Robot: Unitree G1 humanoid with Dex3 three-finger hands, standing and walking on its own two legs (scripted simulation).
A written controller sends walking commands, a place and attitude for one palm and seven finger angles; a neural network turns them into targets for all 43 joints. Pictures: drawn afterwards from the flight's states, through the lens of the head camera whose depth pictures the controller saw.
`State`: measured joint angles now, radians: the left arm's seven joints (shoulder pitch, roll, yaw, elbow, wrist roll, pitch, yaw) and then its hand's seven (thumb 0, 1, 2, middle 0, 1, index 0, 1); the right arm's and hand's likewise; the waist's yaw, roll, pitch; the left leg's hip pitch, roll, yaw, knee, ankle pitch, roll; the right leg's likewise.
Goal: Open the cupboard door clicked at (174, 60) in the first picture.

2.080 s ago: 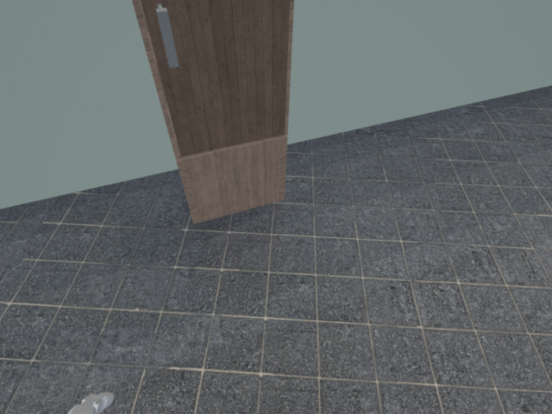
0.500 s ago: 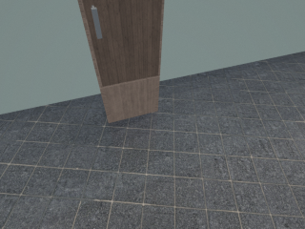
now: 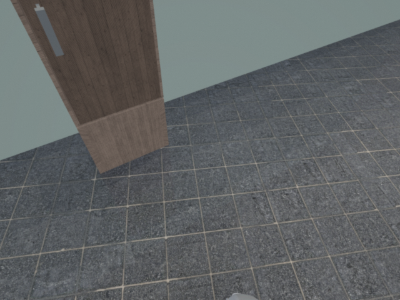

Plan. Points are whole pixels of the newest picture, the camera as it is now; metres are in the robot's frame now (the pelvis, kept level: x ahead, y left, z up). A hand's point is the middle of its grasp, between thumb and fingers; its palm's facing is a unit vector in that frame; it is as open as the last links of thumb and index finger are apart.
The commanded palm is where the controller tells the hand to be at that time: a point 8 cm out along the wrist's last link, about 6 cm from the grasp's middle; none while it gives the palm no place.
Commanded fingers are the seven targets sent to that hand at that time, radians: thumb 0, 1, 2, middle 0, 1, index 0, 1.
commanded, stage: walk to a spot facing it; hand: left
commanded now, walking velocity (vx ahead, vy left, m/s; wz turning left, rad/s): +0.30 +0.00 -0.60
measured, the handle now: (48, 30) +0.87 +0.54 +0.10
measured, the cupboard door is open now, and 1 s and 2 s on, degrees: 0 0 0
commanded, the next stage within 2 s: turn to face it in 0.44 s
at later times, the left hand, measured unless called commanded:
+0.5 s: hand (153, 257) +0.24 +0.12 -0.16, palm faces -0.15 -0.97 -0.19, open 7.4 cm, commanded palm none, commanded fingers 0.00 0.90 0.90 -0.20 -0.30 -0.20 -0.30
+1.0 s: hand (161, 192) +0.42 +0.13 -0.16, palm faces -0.11 -0.97 -0.21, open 7.4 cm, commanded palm none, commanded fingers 0.00 0.90 0.90 -0.20 -0.30 -0.20 -0.30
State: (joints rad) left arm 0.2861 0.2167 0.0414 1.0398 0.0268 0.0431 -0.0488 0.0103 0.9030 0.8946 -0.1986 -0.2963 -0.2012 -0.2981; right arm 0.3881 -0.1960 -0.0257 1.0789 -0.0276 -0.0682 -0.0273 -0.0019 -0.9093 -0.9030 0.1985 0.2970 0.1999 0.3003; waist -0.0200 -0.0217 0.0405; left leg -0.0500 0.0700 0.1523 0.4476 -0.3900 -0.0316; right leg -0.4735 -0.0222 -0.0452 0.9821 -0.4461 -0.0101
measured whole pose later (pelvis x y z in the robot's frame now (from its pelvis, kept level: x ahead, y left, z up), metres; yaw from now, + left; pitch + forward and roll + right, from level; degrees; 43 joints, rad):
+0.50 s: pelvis +0.18 -0.05 +0.01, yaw -12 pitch +0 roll -1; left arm 0.29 0.19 0.04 0.99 0.03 -0.04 -0.01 0.00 0.90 0.89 -0.20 -0.30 -0.20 -0.30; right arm 0.12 -0.18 -0.05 0.92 -0.03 -0.03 0.01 0.00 -0.91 -0.90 0.19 0.30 0.20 0.30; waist 0.02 0.00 0.01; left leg -0.56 0.13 0.06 0.87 -0.21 -0.06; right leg -0.17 0.07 -0.03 0.43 -0.26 -0.07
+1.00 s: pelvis +0.30 -0.04 +0.01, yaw -6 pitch +1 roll +0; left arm 0.13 0.19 0.05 0.97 0.01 0.03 0.02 0.00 0.91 0.90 -0.20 -0.30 -0.20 -0.30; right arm 0.34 -0.17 -0.05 1.06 -0.03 0.01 -0.02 0.00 -0.93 -0.90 0.20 0.30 0.20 0.30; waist -0.05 -0.01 0.05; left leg -0.24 -0.02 0.00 0.45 -0.22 0.03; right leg -0.40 -0.04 -0.03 0.79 -0.40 0.06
